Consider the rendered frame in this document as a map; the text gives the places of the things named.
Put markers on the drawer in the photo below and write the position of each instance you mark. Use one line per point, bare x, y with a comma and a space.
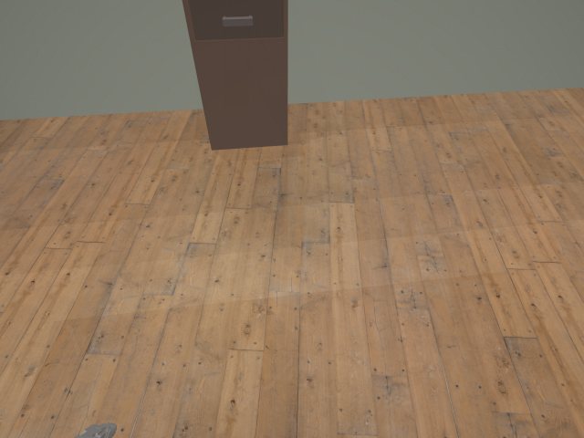
207, 17

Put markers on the handle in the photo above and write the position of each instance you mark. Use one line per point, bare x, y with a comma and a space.
238, 21

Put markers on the cabinet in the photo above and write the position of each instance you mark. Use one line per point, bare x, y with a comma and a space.
243, 86

